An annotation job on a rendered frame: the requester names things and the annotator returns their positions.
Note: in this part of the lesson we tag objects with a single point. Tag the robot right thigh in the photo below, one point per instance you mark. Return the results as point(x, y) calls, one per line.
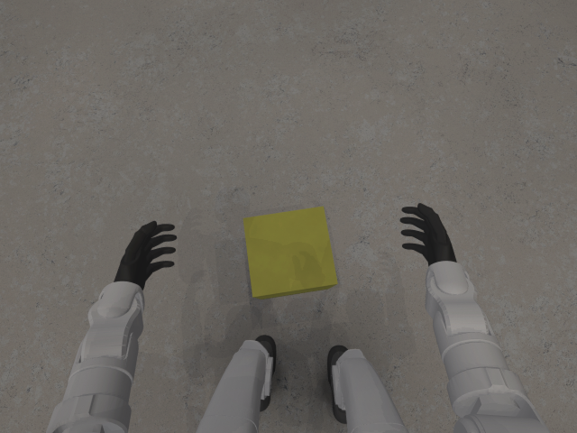
point(368, 405)

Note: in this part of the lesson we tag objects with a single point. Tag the left robot forearm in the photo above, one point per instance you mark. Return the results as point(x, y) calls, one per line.
point(99, 385)

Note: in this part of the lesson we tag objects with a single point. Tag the right robot hand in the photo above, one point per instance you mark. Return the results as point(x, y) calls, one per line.
point(437, 245)

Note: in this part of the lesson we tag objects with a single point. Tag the right robot shin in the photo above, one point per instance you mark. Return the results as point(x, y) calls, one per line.
point(352, 353)

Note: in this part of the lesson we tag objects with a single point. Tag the robot right upper arm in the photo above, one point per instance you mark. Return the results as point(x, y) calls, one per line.
point(479, 423)

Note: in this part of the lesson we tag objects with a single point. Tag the carton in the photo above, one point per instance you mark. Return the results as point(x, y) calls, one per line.
point(289, 253)

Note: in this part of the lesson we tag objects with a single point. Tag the left robot hand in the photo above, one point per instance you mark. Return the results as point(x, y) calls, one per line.
point(136, 266)

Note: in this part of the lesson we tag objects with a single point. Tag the right robot forearm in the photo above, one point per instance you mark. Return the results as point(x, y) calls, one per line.
point(480, 381)

